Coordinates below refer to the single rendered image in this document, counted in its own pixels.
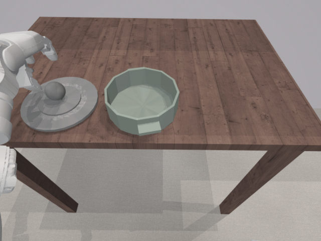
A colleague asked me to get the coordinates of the robot left hand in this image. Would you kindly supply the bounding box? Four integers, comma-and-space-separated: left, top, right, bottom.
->
0, 31, 58, 91

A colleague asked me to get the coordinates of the pot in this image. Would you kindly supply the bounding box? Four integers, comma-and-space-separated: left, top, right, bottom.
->
104, 67, 180, 136

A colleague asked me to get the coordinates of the robot left forearm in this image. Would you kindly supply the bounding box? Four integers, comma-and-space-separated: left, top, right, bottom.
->
0, 38, 25, 145

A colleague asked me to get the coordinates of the robot left upper arm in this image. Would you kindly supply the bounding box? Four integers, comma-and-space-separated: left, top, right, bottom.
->
0, 145, 17, 241

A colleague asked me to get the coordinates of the knob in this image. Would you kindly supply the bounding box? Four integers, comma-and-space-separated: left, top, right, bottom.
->
44, 81, 66, 100

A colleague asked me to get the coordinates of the table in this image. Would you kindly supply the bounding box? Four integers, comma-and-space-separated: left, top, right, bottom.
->
1, 17, 321, 214

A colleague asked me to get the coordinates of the lid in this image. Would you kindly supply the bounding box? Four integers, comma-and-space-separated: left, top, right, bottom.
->
20, 77, 98, 132

